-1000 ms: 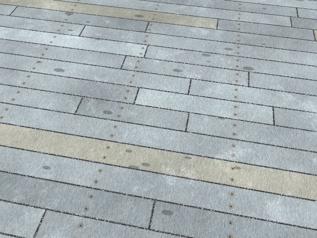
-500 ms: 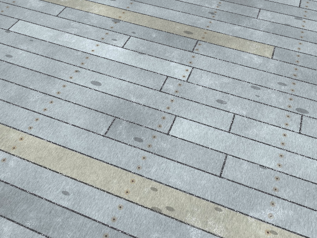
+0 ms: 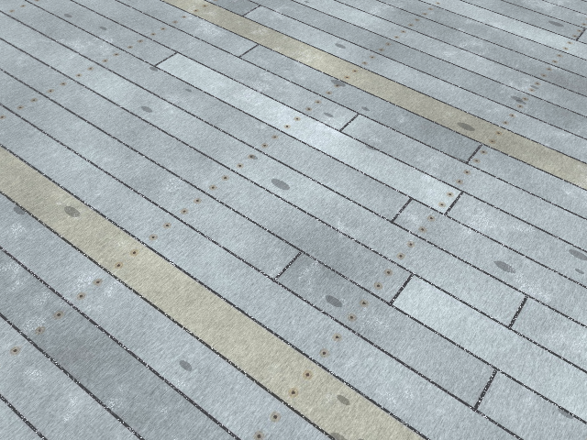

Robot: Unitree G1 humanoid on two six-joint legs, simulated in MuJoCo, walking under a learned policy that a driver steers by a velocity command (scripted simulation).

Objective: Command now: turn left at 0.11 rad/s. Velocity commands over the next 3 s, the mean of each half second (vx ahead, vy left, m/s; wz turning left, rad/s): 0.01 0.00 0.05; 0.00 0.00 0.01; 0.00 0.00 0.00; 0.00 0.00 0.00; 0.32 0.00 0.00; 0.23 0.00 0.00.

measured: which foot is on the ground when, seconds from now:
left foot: down 0.00-1.00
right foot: down 0.00-1.00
